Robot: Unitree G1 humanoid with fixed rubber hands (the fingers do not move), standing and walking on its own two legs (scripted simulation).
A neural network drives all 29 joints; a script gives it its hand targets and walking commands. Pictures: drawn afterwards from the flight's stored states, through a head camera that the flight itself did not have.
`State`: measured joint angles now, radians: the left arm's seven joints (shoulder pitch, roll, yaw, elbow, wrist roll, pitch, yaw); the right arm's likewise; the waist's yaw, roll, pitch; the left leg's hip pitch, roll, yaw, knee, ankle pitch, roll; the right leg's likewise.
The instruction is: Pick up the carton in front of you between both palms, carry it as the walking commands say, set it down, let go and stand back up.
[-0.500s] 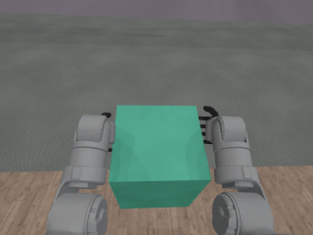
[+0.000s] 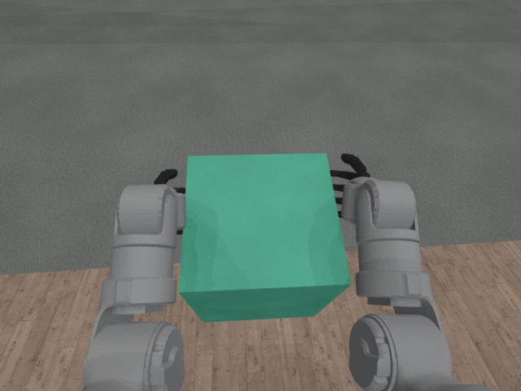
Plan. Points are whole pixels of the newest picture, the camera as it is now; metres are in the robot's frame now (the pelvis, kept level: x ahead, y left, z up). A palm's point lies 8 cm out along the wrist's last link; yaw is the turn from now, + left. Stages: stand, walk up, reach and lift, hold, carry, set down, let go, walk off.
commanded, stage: carry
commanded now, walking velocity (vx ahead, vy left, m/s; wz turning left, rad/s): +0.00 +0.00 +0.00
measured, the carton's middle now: (258, 246) +0.37 +0.01 +0.01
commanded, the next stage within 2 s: none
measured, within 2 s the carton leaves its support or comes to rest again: neither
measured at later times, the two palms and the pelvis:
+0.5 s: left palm (142, 239) +0.28 +0.15 +0.15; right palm (383, 227) +0.29 -0.13 +0.17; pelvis -0.04 +0.01 +0.00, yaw +1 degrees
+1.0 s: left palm (158, 224) +0.32 +0.14 +0.13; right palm (371, 219) +0.33 -0.14 +0.13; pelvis -0.03 +0.00 +0.00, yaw +1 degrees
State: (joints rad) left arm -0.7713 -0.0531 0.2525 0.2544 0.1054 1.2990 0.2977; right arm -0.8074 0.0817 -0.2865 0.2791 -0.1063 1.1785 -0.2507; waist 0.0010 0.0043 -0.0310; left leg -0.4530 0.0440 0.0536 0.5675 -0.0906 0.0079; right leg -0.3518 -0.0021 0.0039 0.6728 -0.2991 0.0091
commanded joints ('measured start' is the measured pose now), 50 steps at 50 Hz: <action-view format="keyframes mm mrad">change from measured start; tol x16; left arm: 1 -949 -1137 -541 -192 -527 -80 -395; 21 -779 -1033 -318 82 -371 -117 -433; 36 -1000 -1087 -409 -135 -497 -95 -390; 42 -756 -1138 -377 24 -482 -61 -414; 50 -845 -1106 -396 -46 -438 -93 -423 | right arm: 1 -514 1122 476 35 399 52 374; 11 -662 1128 549 -27 413 28 382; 20 -540 1119 393 286 389 12 420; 33 -549 1160 366 224 426 33 392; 41 -730 1109 474 -94 460 43 360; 50 -613 1188 492 114 448 47 391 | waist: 1 -3 84 -563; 20 -19 -8 -221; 50 -8 14 -457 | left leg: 1 354 123 -63 -13 507 45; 9 321 122 -90 -56 326 40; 19 126 110 -182 -236 -385 5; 50 219 104 -104 -95 25 33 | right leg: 1 122 -102 71 -56 357 -44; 5 63 -64 37 -61 48 -47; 10 120 -117 76 -94 270 -48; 19 -82 -66 72 -237 -220 -44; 50 3 -90 46 -121 106 -56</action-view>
